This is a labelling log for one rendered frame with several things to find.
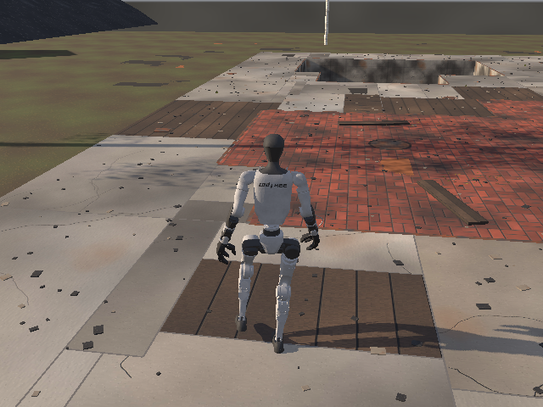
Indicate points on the robot right hand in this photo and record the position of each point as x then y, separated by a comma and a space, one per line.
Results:
307, 237

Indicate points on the robot head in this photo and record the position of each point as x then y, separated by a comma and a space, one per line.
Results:
273, 147

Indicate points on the robot left hand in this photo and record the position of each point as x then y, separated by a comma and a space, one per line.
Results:
220, 250

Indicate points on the robot left thigh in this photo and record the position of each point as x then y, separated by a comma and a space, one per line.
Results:
250, 248

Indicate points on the robot left forearm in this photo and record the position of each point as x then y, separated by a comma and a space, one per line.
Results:
229, 227

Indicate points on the left robot upper arm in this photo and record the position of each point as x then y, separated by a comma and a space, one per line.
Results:
244, 180

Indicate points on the robot right forearm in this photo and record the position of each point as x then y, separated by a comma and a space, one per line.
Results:
311, 223

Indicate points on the right robot upper arm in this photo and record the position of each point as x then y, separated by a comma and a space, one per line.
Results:
300, 181

